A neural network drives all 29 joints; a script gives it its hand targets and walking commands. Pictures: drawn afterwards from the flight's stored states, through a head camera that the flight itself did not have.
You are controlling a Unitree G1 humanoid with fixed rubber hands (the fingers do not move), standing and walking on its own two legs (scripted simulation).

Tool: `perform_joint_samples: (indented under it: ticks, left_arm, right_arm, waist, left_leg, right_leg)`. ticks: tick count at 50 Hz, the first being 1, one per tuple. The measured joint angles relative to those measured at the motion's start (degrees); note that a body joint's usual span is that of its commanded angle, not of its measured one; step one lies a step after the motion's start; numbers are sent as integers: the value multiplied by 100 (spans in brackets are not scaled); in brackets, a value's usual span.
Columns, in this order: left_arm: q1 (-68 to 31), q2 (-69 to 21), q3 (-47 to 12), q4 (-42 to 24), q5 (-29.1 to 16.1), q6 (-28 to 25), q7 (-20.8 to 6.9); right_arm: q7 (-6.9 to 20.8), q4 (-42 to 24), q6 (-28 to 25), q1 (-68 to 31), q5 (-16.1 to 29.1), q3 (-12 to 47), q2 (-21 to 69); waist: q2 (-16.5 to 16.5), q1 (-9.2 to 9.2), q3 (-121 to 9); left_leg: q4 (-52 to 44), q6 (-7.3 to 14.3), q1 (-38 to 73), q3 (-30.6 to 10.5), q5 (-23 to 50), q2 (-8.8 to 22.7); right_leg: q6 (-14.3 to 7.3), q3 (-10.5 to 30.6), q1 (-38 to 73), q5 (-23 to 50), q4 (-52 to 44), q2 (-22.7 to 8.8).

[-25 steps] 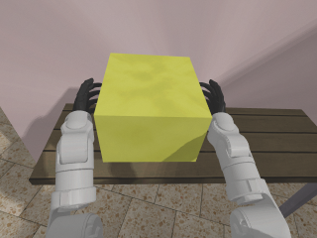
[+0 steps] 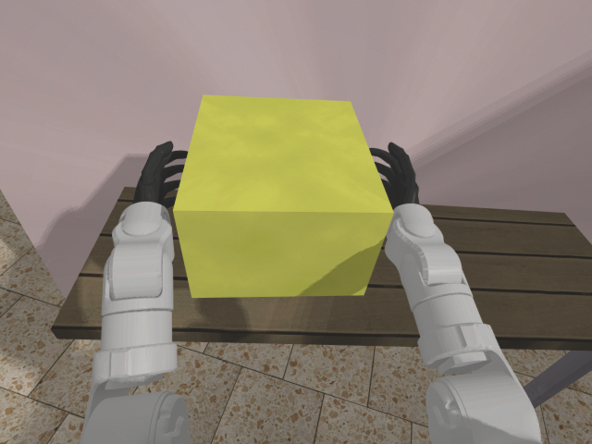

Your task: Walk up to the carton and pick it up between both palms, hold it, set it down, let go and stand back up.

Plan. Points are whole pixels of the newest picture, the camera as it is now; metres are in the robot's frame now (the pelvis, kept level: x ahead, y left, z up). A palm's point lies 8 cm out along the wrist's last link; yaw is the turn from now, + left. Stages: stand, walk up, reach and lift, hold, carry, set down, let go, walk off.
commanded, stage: hold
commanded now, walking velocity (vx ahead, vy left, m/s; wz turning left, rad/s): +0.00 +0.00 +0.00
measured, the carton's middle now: (279, 189) +0.41 +0.02 +0.15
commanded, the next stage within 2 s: none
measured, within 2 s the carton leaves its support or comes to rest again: neither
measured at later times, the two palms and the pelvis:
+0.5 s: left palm (158, 206) +0.35 +0.17 +0.17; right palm (406, 209) +0.36 -0.15 +0.17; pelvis +0.01 +0.00 +0.00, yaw +0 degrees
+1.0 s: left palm (153, 205) +0.35 +0.17 +0.17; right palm (402, 207) +0.36 -0.15 +0.18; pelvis +0.00 +0.00 +0.00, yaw +0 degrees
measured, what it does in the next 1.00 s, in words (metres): stands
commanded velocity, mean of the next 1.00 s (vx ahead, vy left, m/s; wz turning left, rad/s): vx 0.00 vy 0.00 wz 0.00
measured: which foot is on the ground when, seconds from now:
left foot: down 0.00-1.00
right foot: down 0.00-1.00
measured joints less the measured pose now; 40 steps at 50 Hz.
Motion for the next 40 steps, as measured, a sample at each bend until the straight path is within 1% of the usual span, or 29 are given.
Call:
perform_joint_samples:
  ticks: [5,11,21,28,40]
  left_arm:
    - [97,-18,-27,-106,21,57,-4]
    - [296,-34,-105,-395,0,104,8]
    - [364,-95,-96,-549,3,165,-9]
    - [293,-100,-10,-476,4,159,-58]
    - [64,-30,89,-122,33,98,-125]
  right_arm:
    - [-9,-71,45,73,48,49,-9]
    - [-62,-368,90,256,178,166,-46]
    - [-91,-585,176,375,180,227,-79]
    - [-107,-560,211,324,107,206,-46]
    - [-85,-242,151,139,-60,59,56]
  waist:
    - [-23,-36,23]
    - [11,-87,79]
    - [91,-68,136]
    - [117,-31,122]
    - [63,6,68]
  left_leg:
    - [9,-1,56,-17,-39,-7]
    - [72,-3,106,-21,-110,1]
    - [45,-4,201,18,-118,14]
    - [-5,-9,210,20,-69,15]
    - [-57,-14,135,-10,25,2]
  right_leg:
    - [3,-16,73,-35,-14,-5]
    - [7,-16,154,-67,-20,6]
    - [2,25,221,-74,-20,16]
    - [-8,27,206,-50,-20,18]
    - [-18,-11,115,-5,-8,5]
